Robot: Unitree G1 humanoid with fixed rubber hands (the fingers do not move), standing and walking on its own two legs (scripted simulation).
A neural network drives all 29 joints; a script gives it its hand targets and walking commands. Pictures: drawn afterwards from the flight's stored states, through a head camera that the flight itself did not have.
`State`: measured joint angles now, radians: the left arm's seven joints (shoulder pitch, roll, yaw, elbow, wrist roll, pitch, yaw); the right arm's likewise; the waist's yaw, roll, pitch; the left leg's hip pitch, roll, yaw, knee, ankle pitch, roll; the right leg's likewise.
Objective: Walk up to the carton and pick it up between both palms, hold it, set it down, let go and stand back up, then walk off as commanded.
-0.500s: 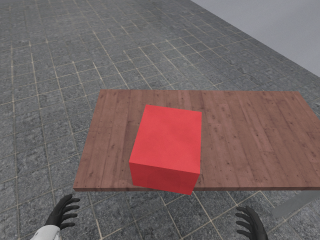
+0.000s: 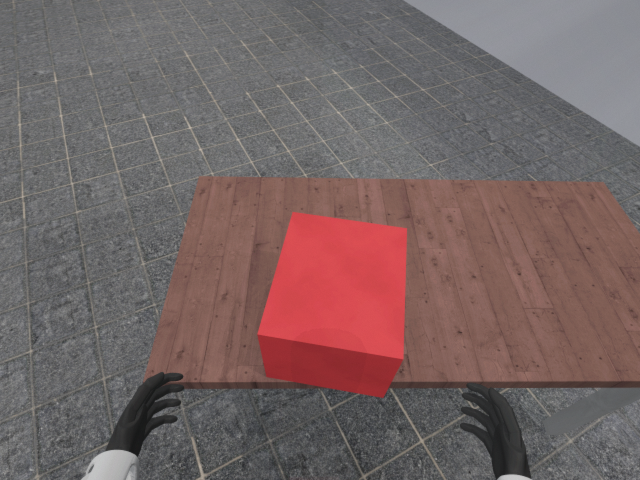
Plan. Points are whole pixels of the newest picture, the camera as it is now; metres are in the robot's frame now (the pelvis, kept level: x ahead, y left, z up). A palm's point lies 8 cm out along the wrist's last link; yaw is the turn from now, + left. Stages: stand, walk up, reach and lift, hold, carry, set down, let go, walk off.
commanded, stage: reach and lift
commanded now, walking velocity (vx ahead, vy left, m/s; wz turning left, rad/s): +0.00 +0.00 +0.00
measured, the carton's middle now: (336, 302) +0.42 -0.01 -0.12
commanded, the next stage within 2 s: none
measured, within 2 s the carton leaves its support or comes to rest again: neither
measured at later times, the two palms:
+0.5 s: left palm (149, 408) +0.21 +0.23 -0.05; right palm (484, 436) +0.19 -0.19 -0.05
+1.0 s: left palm (166, 351) +0.28 +0.22 -0.03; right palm (479, 375) +0.27 -0.20 -0.04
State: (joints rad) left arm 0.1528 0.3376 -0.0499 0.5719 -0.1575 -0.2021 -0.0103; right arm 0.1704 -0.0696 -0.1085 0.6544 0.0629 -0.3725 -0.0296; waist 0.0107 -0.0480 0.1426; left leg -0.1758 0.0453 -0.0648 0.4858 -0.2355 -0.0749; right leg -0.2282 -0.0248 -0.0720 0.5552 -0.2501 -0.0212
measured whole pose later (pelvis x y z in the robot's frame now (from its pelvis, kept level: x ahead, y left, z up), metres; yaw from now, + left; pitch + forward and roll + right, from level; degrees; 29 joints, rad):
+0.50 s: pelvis +0.01 +0.01 +0.00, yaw +0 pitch -4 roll +0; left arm 0.09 0.29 -0.12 0.69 -0.19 -0.48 0.00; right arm 0.14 -0.05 -0.04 0.74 0.17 -0.56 -0.04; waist 0.01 -0.05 0.11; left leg -0.20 0.04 -0.06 0.54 -0.28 -0.07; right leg -0.23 -0.02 -0.07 0.55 -0.27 -0.02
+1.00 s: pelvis +0.03 +0.02 +0.00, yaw +0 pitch -2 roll +0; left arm -0.06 0.25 -0.13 0.70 -0.20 -0.40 0.03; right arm -0.04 -0.13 -0.04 0.81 0.20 -0.51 -0.05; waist 0.01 -0.01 0.09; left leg -0.21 0.04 -0.06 0.55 -0.32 -0.06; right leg -0.23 -0.02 -0.07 0.55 -0.29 -0.01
